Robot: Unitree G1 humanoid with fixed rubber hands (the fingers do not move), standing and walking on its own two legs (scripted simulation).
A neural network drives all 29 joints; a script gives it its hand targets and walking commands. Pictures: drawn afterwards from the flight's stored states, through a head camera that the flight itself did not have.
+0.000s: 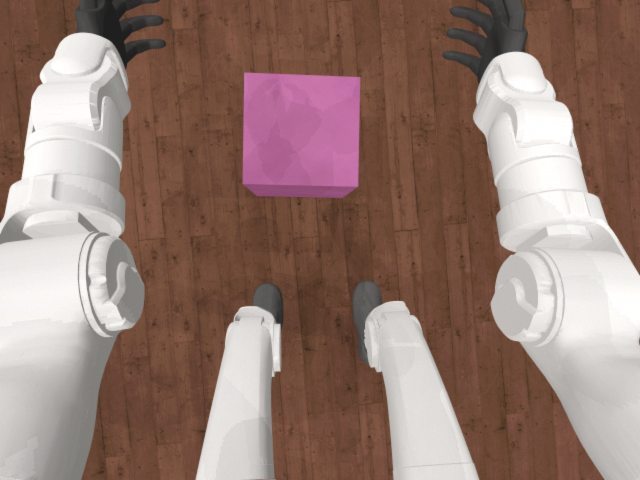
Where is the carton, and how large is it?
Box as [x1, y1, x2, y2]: [243, 73, 359, 197]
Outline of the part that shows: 244,73 243,184 256,195 342,197 357,186 359,77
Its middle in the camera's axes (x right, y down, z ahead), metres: -0.04 -0.19 +0.83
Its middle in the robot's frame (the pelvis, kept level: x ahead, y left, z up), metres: +0.54 +0.02 -0.53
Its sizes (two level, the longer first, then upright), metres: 0.210 0.200 0.250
